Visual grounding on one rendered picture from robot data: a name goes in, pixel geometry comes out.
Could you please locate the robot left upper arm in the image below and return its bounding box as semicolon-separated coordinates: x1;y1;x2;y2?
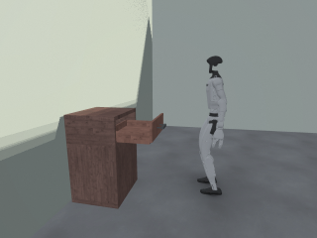
211;77;227;106

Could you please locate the robot left forearm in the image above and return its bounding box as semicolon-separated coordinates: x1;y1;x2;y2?
216;100;227;130

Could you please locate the robot left foot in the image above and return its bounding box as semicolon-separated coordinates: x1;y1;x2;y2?
200;186;222;195

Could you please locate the handle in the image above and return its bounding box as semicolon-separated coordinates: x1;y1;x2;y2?
157;123;166;130

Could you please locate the drawer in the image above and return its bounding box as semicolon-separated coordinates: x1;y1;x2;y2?
115;113;163;145

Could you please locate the cabinet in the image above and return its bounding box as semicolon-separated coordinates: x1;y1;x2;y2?
63;107;138;209

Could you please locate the robot right foot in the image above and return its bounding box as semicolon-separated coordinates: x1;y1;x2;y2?
197;177;217;183

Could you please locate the robot foot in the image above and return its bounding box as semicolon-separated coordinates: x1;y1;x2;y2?
197;177;217;183
200;186;222;195

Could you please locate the left robot hand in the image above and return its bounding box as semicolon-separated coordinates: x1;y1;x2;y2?
212;129;224;149

